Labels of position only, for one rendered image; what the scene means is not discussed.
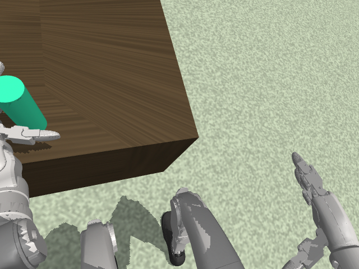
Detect right robot foot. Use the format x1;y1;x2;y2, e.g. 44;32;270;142
162;211;185;266

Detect can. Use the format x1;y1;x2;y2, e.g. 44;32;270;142
0;76;47;130

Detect right robot hand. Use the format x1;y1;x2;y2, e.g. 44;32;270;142
282;152;359;269

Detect right robot arm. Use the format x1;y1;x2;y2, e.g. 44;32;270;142
329;245;359;269

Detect left robot hand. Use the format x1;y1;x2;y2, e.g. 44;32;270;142
0;61;61;145

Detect left robot arm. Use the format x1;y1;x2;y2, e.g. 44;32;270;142
0;140;48;269

